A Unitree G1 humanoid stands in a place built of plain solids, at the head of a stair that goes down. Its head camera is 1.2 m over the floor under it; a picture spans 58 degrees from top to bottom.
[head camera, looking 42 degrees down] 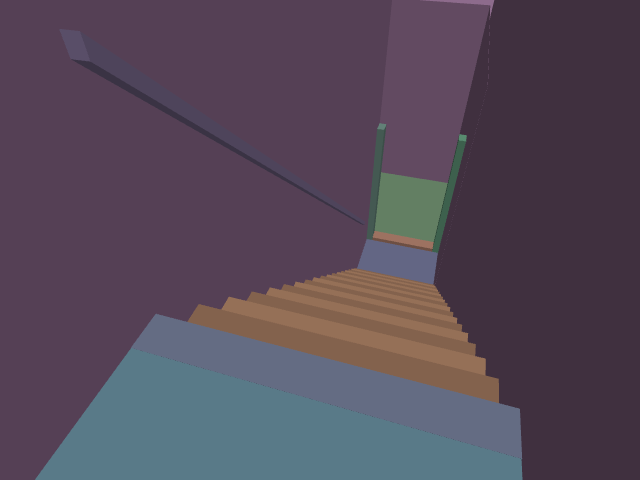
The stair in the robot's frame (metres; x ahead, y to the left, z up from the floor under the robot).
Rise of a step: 0.21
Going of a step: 0.22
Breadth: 1.20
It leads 17 degrees to the right of straight ahead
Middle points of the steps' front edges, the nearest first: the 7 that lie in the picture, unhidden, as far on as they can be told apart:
0.78 0.00 0.00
0.99 -0.07 -0.21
1.21 -0.13 -0.41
1.42 -0.20 -0.62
1.64 -0.26 -0.83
1.85 -0.33 -1.03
2.07 -0.39 -1.24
